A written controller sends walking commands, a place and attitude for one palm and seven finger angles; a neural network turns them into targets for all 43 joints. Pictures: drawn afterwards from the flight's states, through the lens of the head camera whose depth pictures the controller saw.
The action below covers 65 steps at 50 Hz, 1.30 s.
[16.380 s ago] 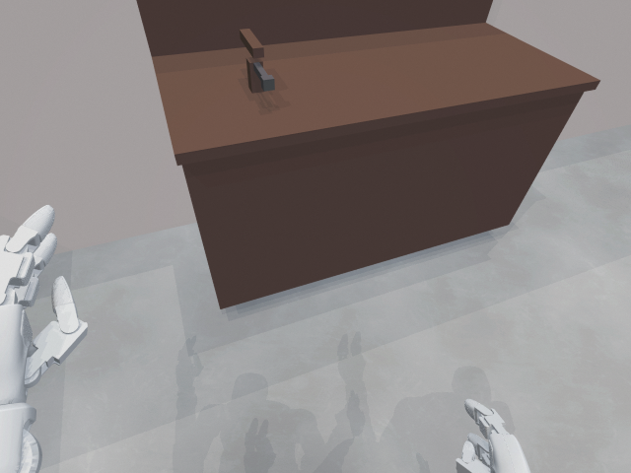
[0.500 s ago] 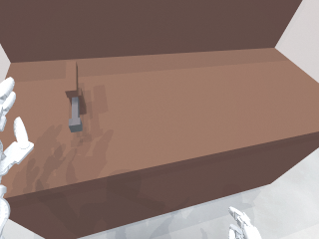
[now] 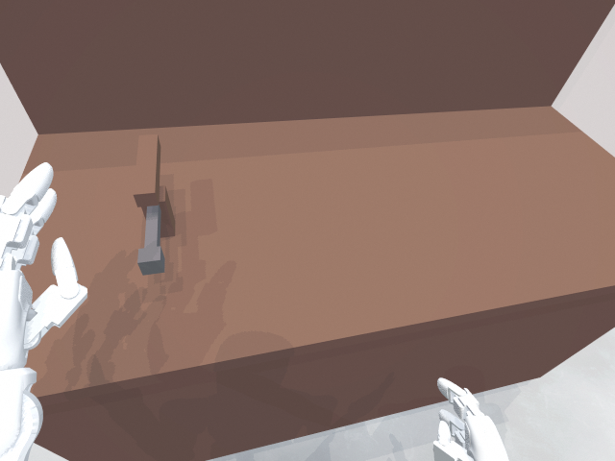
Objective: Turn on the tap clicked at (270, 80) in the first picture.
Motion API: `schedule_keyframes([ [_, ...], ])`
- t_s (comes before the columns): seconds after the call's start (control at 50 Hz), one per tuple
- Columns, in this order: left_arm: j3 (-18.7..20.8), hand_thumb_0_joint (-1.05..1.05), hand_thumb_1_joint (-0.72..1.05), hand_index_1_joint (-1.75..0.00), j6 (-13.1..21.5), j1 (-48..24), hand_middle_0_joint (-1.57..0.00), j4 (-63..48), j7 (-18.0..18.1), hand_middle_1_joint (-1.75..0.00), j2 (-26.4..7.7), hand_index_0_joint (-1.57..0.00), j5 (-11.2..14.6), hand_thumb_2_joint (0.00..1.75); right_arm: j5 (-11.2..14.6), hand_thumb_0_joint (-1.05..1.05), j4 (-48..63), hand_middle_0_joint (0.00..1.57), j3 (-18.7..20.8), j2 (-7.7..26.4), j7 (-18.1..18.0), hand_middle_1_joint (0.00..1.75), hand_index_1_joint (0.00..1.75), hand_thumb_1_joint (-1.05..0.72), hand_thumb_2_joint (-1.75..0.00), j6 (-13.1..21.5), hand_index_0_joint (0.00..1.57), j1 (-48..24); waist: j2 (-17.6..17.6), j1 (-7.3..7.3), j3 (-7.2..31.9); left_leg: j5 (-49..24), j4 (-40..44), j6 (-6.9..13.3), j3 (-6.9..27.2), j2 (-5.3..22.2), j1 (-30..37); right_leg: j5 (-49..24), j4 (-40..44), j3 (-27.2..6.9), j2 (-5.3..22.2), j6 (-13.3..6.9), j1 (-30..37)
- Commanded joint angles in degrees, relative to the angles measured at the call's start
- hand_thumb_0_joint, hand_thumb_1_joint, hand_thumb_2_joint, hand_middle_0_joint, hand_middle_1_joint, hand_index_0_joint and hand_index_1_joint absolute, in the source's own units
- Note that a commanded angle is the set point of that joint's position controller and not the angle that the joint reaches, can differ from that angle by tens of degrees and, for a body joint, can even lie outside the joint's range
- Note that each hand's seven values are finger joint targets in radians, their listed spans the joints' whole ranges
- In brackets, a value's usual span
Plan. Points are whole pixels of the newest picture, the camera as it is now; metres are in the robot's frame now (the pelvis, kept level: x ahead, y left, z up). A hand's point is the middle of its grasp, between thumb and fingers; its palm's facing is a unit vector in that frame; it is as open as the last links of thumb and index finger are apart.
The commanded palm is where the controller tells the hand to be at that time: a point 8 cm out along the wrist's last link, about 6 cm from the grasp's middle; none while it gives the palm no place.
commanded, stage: come to a stop and stand still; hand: left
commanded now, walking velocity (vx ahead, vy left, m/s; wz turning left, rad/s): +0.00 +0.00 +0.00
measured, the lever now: (151, 260) +0.33 +0.25 +0.06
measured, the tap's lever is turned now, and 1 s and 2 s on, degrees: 0 0 0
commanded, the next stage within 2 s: look again from close up in 0.48 s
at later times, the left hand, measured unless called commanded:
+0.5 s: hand (113, 272) +0.24 +0.23 +0.16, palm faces +0.38 -0.85 -0.36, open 7.4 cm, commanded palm +0.19 +0.27 +0.17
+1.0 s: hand (105, 287) +0.23 +0.23 +0.16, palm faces +0.39 -0.85 -0.35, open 7.4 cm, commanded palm +0.18 +0.27 +0.17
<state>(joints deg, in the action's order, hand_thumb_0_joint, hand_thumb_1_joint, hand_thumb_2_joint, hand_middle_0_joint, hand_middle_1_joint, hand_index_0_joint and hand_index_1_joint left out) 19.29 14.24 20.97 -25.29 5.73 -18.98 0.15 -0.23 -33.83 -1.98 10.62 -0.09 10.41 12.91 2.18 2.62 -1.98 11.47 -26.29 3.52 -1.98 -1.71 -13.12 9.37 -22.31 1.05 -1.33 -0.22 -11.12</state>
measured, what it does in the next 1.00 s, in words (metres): stands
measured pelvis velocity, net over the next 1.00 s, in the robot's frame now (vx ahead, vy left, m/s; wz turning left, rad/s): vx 0.02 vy -0.01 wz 0.01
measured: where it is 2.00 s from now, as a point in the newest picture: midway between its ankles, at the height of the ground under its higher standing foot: outside the picture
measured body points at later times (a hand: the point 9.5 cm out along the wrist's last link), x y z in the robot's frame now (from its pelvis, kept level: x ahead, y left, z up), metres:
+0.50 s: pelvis +0.03 -0.01 +0.00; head +0.05 +0.00 +0.45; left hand +0.22 +0.28 +0.18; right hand +0.22 -0.23 -0.07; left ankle +0.03 +0.07 -0.74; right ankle +0.03 -0.12 -0.74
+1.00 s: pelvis +0.02 -0.01 +0.00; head +0.03 +0.00 +0.45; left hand +0.20 +0.28 +0.18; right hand +0.20 -0.24 -0.07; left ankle +0.03 +0.07 -0.74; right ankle +0.03 -0.12 -0.74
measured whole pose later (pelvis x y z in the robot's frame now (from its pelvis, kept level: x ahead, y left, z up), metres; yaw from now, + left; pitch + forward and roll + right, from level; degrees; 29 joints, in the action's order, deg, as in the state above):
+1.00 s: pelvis +0.02 -0.01 +0.00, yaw +0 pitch -1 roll -1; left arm 19.0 9.9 25.7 -25.8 6.1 -20.0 3.1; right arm 0.7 -33.0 -1.3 11.4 -2.5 5.2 12.1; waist 0.6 1.5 -1.2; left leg 11.3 -23.5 2.4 -1.3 -1.3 -11.7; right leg 9.9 -20.5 1.5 -1.8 -1.2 -10.1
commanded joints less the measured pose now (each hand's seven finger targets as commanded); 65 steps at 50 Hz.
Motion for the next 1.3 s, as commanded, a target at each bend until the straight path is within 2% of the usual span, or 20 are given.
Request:
schedule_keyframes([
  [0.0, 6.48, 0.00, 0.90, -0.30, 2.58, -3.90, -0.20, -11.57, 1.00, -0.30, -10.98, -0.20, 1.01, 0.90, 0.91, 0.00, 8.41, 0.20, 3.31, 7.47, -1.22, 0.30, 0.30, -0.90, -0.90, 2.10, 0.20, -6.14, -6.28, -1.13, 6.85, -2.39, 7.04, -3.17, 7.06, 6.06, 0.26, -4.97, 2.22, -4.78, 3.85, -1.44, 4.26],
  [0.02, 4.84, 0.00, 0.90, -0.30, 2.46, -2.84, -0.20, -10.43, 0.66, -0.30, -9.20, -0.20, 1.52, 0.90, 0.55, 0.00, 8.54, 0.20, 3.14, 7.61, -1.29, 0.30, 0.30, -0.90, -0.90, 1.54, 0.20, -5.61, -5.84, -1.23, 7.21, -3.74, 6.89, -3.06, 6.87, 5.95, 0.27, -5.70, 2.36, -4.35, 3.89, -1.33, 4.52],
  [0.14, 6.91, 0.00, 0.90, -0.30, 1.81, 0.11, -0.20, -14.62, 0.56, -0.30, -11.37, -0.20, 2.75, 0.90, 0.96, 0.00, 9.94, 0.20, 3.60, 7.73, -1.77, 0.30, 0.30, -0.90, -0.90, 0.34, 0.20, -6.57, -4.55, -1.16, 10.06, -13.18, 4.63, -3.35, 6.77, 6.08, 3.42, -12.77, 1.30, -4.50, 4.78, -1.48, 6.32],
  [0.3, 7.81, 0.00, 0.90, -0.30, 0.71, 1.56, -0.20, -15.28, 1.30, -0.30, -12.08, -0.20, 3.14, 0.90, 1.43, 0.00, 9.50, 0.20, 3.44, 7.65, -2.36, 0.30, 0.30, -0.90, -0.90, -0.73, 0.20, -7.53, -6.13, -1.35, 9.89, -13.67, 3.94, -3.29, 6.41, 6.13, 4.29, -13.46, 1.49, -4.93, 5.31, -1.45, 5.49],
  [0.32, 6.08, 0.00, 0.90, -0.30, 0.72, 1.99, -0.20, -13.31, 1.00, -0.30, -9.99, -0.20, 3.33, 0.90, 0.90, 0.00, 9.21, 0.20, 3.41, 7.95, -2.39, 0.30, 0.30, -0.90, -0.90, -1.09, 0.20, -6.69, -5.39, -1.49, 9.38, -12.98, 4.29, -2.95, 6.48, 6.21, 3.99, -12.94, 1.96, -4.59, 5.19, -1.46, 5.02],
  [0.4, 7.18, 0.00, 0.90, -0.30, 0.08, 0.95, -0.20, -14.76, 1.38, -0.30, -11.68, -0.20, 3.18, 0.90, 1.52, 0.00, 9.49, 0.20, 3.54, 7.72, -2.65, 0.30, 0.30, -0.90, -0.90, -1.25, 0.20, -7.65, -6.22, -1.44, 9.91, -14.61, 3.89, -3.11, 6.35, 6.29, 5.06, -14.21, 1.56, -4.99, 5.45, -1.40, 5.31],
  [0.42, 5.43, 0.00, 0.90, -0.30, 0.08, 1.62, -0.20, -12.81, 1.08, -0.30, -9.67, -0.20, 3.44, 0.90, 1.00, 0.00, 9.34, 0.20, 3.36, 7.86, -2.67, 0.30, 0.30, -0.90, -0.90, -1.61, 0.20, -6.89, -4.45, -1.52, 9.40, -13.51, 4.29, -2.73, 6.54, 6.43, 4.64, -13.36, 2.18, -4.50, 5.41, -1.31, 4.88],
  [0.5, 6.74, 0.00, 0.90, -0.30, -0.55, 0.56, -0.20, -14.08, 1.50, -0.30, -11.52, -0.20, 3.24, 0.90, 1.55, 0.00, 9.53, 0.20, 3.54, 7.69, -2.90, 0.30, 0.30, -0.90, -0.90, -1.78, 0.20, -7.94, -4.77, -1.51, 8.70, -11.86, 4.36, -2.66, 6.47, 6.28, 4.59, -12.59, 2.69, -5.61, 5.66, -1.32, 4.42],
  [0.52, 5.19, 0.00, 0.90, -0.30, -0.49, 0.93, -0.20, -12.51, 1.20, -0.30, -9.59, -0.20, 3.44, 0.90, 0.96, 0.00, 9.41, 0.20, 3.29, 7.88, -2.87, 0.30, 0.30, -0.90, -0.90, -2.05, 0.20, -7.09, -3.68, -1.56, 8.70, -10.70, 4.65, -2.34, 6.55, 6.31, 4.10, -11.67, 3.08, -5.04, 5.64, -1.29, 4.48],
  [0.6, 7.01, 0.00, 0.90, -0.30, -0.61, 0.06, -0.20, -15.13, 1.60, -0.30, -12.01, -0.20, 3.23, 0.90, 1.50, 0.00, 9.69, 0.20, 3.55, 7.79, -2.94, 0.30, 0.30, -0.90, -0.90, -2.08, 0.20, -8.00, -6.19, -1.52, 9.17, -11.31, 4.94, -2.67, 6.86, 6.32, 3.93, -11.79, 2.48, -5.41, 5.71, -1.48, 5.39],
  [0.62, 5.72, 0.00, 0.90, -0.30, -0.49, 0.94, -0.20, -13.36, 1.30, -0.30, -10.29, -0.20, 3.50, 0.90, 1.00, 0.00, 9.75, 0.20, 3.25, 7.82, -2.93, 0.30, 0.30, -0.90, -0.90, -2.30, 0.20, -7.27, -4.52, -1.51, 8.77, -10.23, 5.38, -2.35, 6.95, 6.36, 3.35, -10.87, 2.98, -4.71, 5.55, -1.34, 5.21],
  [0.7, 7.06, 0.00, 0.90, -0.30, -0.65, 1.29, -0.20, -14.80, 1.52, -0.30, -11.91, -0.20, 3.32, 0.90, 1.55, 0.00, 10.01, 0.20, 3.50, 7.65, -2.99, 0.30, 0.30, -0.90, -0.90, -2.28, 0.20, -8.01, -6.09, -1.54, 8.55, -9.62, 5.70, -2.60, 7.23, 6.46, 3.33, -9.95, 2.90, -5.10, 5.64, -1.45, 5.12],
  [0.72, 5.20, 0.00, 0.90, -0.30, -0.52, 1.64, -0.20, -13.22, 1.23, -0.30, -9.81, -0.20, 3.51, 0.90, 1.07, 0.00, 9.85, 0.20, 3.24, 7.86, -2.96, 0.30, 0.30, -0.90, -0.90, -2.47, 0.20, -7.16, -4.90, -1.61, 8.27, -8.66, 6.13, -2.40, 7.30, 6.48, 2.90, -8.82, 3.21, -4.47, 5.46, -1.38, 4.71],
  [0.9, 6.01, 0.00, 0.90, -0.30, -0.68, 0.16, -0.20, -13.29, 1.41, -0.30, -11.15, -0.20, 3.10, 0.90, 1.57, 0.00, 9.87, 0.20, 3.47, 7.83, -3.14, 0.30, 0.30, -0.90, -0.90, -2.14, 0.20, -7.79, -5.46, -1.72, 6.30, -2.59, 7.43, -2.24, 7.85, 6.65, 1.75, -3.93, 4.57, -5.24, 5.34, -1.34, 3.13],
  [0.92, 4.84, 0.00, 0.90, -0.30, -0.53, -0.14, -0.20, -12.20, 1.25, -0.30, -9.82, -0.20, 3.32, 0.90, 1.13, 0.00, 9.80, 0.20, 3.07, 7.86, -3.19, 0.30, 0.30, -0.90, -0.90, -2.31, 0.20, -7.24, -4.74, -1.69, 5.75, -1.92, 8.34, -2.31, 8.08, 6.86, 1.19, -3.18, 4.90, -4.76, 4.68, -1.20, 2.83],
  [1.0, 7.59, 0.00, 0.90, -0.30, 0.25, -2.19, -0.20, -15.59, 1.42, -0.30, -12.88, -0.20, 3.45, 0.90, 1.60, 0.00, 10.68, 0.20, 3.49, 7.48, -3.42, 0.30, 0.30, -0.90, -0.90, -1.80, 0.20, -8.35, -6.47, -1.20, 5.58, -5.11, 8.75, -3.14, 8.38, 9.79, 0.88, -5.93, 1.19, -4.90, 3.45, -0.71, 2.31],
  [1.02, 5.84, 0.00, 0.90, -0.30, 0.45, -2.09, -0.20, -14.79, 0.99, -0.30, -10.74, -0.20, 3.83, 0.90, 1.22, 0.00, 10.67, 0.20, 3.22, 7.60, -3.27, 0.30, 0.30, -0.90, -0.90, -2.16, 0.20, -7.57, -7.04, -1.16, 6.18, -5.42, 9.59, -2.82, 8.60, 10.21, -0.43, -5.47, 0.12, -3.72, 2.88, -0.40, 3.50],
  [1.16, 7.82, 0.00, 0.90, -0.30, 1.92, 1.87, -0.20, -18.06, 0.17, -0.30, -11.54, -0.20, 3.88, 0.90, 0.72, 0.00, 11.66, 0.20, 4.07, 7.10, -2.37, 0.30, 0.30, -0.90, -0.90, -1.08, 0.20, -6.45, -10.25, -0.85, 8.08, -9.10, 6.76, -1.82, 8.84, 13.90, -2.71, -4.12, -4.07, -3.46, 3.33, -0.73, 2.75],
  [1.22, 7.52, 0.00, 0.90, -0.30, 1.12, 5.52, -0.20, -16.06, 0.46, -0.30, -10.33, -0.20, 4.16, 0.90, 1.06, 0.00, 11.21, 0.20, 3.75, 7.22, -2.19, 0.30, 0.30, -0.90, -0.90, -1.41, 0.20, -6.35, -8.02, -0.91, 10.82, -0.23, 4.92, -1.84, 6.64, 10.51, -3.21, -3.89, -1.27, -5.06, 4.29, -0.81, 4.36],
  [1.28, 8.47, 0.00, 0.90, -0.30, 0.28, 5.27, -0.20, -15.87, 1.19, -0.30, -11.66, -0.20, 4.34, 0.90, 1.35, 0.00, 11.05, 0.20, 4.14, 7.34, -2.75, 0.30, 0.30, -0.90, -0.90, -1.23, 0.20, -5.75, -3.71, -1.53, 9.38, 7.61, 1.03, -2.48, 5.59, 6.25, -1.01, 4.83, 6.30, -11.63, 7.06, -1.83, -1.31],
])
